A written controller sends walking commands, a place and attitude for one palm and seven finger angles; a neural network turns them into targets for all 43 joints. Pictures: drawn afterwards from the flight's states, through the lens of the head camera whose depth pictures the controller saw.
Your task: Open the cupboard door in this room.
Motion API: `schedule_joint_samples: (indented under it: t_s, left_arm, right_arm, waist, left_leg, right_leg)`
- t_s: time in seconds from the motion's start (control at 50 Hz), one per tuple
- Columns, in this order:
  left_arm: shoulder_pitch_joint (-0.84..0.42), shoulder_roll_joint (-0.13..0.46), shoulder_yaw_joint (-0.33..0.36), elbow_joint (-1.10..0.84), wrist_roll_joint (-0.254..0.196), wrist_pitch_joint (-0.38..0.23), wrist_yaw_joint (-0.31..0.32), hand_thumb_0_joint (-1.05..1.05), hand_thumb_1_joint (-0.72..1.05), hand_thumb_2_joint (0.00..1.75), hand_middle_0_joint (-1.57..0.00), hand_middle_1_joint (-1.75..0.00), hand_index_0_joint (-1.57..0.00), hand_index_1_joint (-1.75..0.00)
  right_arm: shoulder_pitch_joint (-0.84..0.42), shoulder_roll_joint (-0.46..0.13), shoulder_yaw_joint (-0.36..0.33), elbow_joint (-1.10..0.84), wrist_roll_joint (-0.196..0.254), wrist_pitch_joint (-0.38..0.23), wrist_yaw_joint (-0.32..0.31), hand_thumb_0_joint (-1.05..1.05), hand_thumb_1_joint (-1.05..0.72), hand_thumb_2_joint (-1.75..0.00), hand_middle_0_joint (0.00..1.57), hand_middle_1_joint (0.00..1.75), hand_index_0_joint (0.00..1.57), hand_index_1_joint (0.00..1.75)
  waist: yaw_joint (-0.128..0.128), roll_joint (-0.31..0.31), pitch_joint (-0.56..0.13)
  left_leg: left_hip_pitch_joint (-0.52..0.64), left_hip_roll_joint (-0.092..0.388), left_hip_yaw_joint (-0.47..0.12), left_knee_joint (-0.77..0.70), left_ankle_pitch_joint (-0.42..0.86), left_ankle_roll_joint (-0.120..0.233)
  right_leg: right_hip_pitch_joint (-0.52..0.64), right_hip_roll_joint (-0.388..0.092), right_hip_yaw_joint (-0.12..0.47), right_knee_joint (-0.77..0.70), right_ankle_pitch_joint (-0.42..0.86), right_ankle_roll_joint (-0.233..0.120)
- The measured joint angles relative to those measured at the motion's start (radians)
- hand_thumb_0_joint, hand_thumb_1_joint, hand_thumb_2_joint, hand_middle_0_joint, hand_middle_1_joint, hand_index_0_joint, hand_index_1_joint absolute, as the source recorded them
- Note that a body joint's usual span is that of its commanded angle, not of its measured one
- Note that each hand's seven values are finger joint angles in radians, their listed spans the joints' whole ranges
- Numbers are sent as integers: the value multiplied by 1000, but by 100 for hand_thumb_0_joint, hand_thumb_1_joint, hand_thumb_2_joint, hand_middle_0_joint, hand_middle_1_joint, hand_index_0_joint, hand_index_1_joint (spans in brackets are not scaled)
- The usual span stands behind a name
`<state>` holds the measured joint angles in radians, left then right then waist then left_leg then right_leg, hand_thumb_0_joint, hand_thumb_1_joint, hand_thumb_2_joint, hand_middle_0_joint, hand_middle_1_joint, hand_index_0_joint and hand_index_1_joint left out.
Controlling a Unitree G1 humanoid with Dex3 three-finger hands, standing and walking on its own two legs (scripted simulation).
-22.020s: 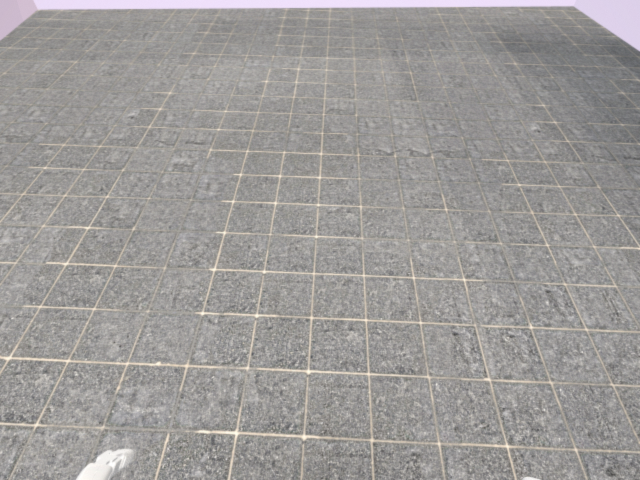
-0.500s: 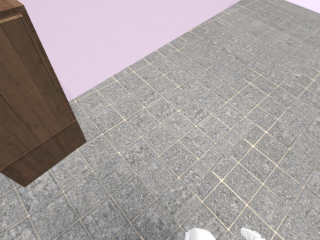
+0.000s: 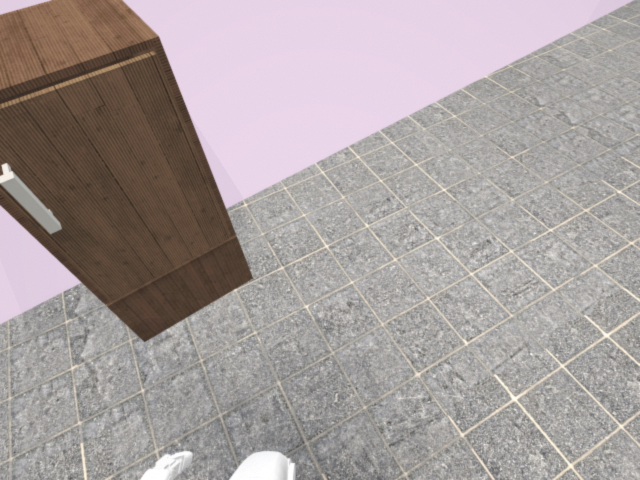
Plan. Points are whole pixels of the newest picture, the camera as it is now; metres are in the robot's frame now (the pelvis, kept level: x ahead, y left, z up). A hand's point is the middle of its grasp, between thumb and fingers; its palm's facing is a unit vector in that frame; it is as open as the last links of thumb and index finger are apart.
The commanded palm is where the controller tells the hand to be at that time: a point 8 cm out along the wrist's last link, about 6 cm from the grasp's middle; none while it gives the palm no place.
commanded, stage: turn to face it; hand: left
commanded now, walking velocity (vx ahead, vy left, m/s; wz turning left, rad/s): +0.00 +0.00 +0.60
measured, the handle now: (30, 198) +0.63 +0.61 -0.05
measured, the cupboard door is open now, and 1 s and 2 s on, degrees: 0 0 0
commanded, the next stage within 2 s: take the last steps up to it in 0.94 s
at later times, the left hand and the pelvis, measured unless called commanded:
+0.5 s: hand out of the picture -0.01 +0.30 -0.17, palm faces +0.32 -0.92 -0.24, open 7.4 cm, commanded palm none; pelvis -0.02 +0.07 +0.00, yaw +17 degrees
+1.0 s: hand out of the picture -0.02 +0.21 -0.14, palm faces +0.47 -0.84 -0.28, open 7.4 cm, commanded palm none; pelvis -0.02 -0.01 +0.00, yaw +30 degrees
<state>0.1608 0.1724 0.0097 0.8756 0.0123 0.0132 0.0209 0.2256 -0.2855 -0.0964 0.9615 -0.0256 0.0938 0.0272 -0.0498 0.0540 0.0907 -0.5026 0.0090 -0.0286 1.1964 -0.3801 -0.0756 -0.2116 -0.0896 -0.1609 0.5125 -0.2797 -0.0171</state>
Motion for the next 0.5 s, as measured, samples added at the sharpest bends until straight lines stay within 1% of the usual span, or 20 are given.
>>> schedule_joint_samples:
  t_s: [0.04,0.08,0.18,0.22,0.24,0.26,0.28,0.3,0.32,0.34,0.36,0.42,0.5]
  left_arm:
    - [15,2,2,6,2,-1,1,1,90,90,-21,-29,-21,-30]
    - [29,6,4,12,5,0,0,1,90,90,-21,-29,-21,-30]
    - [54,34,14,31,13,4,-3,1,90,90,-21,-29,-21,-30]
    - [63,52,22,40,14,7,-4,1,90,90,-21,-29,-21,-30]
    - [69,62,27,44,13,9,-5,1,90,90,-21,-29,-21,-30]
    - [76,72,31,49,11,12,-6,1,90,90,-21,-29,-21,-30]
    - [84,85,37,53,7,17,-7,1,90,90,-21,-29,-21,-30]
    - [83,101,44,62,4,27,-6,1,90,90,-21,-29,-21,-30]
    - [81,113,48,70,3,40,-3,1,90,90,-20,-29,-21,-30]
    - [78,121,52,79,4,53,0,1,90,90,-20,-29,-21,-30]
    - [73,125,54,87,4,63,1,1,91,90,-20,-29,-20,-30]
    - [45,126,57,93,1,67,-5,1,91,90,-20,-29,-20,-30]
    - [13,118,54,68,1,50,-11,1,91,90,-20,-29,-20,-30]
  right_arm:
    - [-4,2,2,6,0,6,2,0,-91,-90,20,30,20,30]
    - [-14,6,5,9,1,11,3,0,-91,-90,20,30,20,30]
    - [-59,16,17,1,7,3,3,0,-91,-90,20,30,20,30]
    - [-79,21,24,-10,11,-7,1,0,-91,-90,20,30,20,30]
    - [-87,23,27,-17,12,-14,1,0,-91,-90,20,30,20,30]
    - [-92,23,30,-26,12,-23,2,0,-91,-90,20,30,20,30]
    - [-97,25,31,-34,11,-34,2,0,-91,-90,20,30,20,30]
    - [-106,35,32,-38,10,-44,2,0,-91,-90,20,30,20,30]
    - [-112,43,37,-44,10,-51,2,0,-91,-90,20,30,20,30]
    - [-115,49,42,-49,9,-59,-1,0,-91,-90,20,30,20,30]
    - [-113,54,46,-53,7,-64,-7,0,-91,-90,20,30,20,30]
    - [-99,61,54,-57,5,-69,-22,0,-91,-90,20,30,20,30]
    - [-76,68,61,-47,6,-68,-25,0,-91,-90,21,30,21,30]
  waist:
    - [7,-12,0]
    - [16,-24,2]
    - [45,-55,18]
    - [59,-70,23]
    - [63,-76,22]
    - [65,-81,18]
    - [67,-92,13]
    - [72,-113,16]
    - [78,-123,18]
    - [80,-125,16]
    - [78,-121,13]
    - [67,-98,6]
    - [65,-84,-2]
  left_leg:
    - [11,20,8,-21,3,-8]
    - [31,35,19,-73,-11,-12]
    - [109,49,65,-291,-60,-6]
    - [149,44,88,-393,-63,3]
    - [175,41,101,-456,-39,7]
    - [206,37,112,-534,15,13]
    - [226,27,119,-585,47,48]
    - [218,12,121,-571,43,80]
    - [212,6,119,-554,34,101]
    - [214,6,114,-553,30,113]
    - [219,6,104,-564,35,119]
    - [242,0,62,-631,79,125]
    - [273,-20,24,-710,131,135]
  right_leg:
    - [7,-12,-24,-6,0,1]
    - [9,-25,-47,-6,-1,3]
    - [-2,-62,-103,18,-11,22]
    - [-12,-79,-124,45,-23,36]
    - [-19,-89,-135,65,-33,45]
    - [-28,-100,-146,94,-47,55]
    - [-47,-117,-148,139,-67,66]
    - [-77,-124,-112,210,-141,79]
    - [-112,-109,-62,297,-218,86]
    - [-145,-87,-20,382,-261,89]
    - [-174,-67,10,456,-272,92]
    - [-239,-27,70,593,-210,102]
    - [-281,-13,124,633,-121,116]
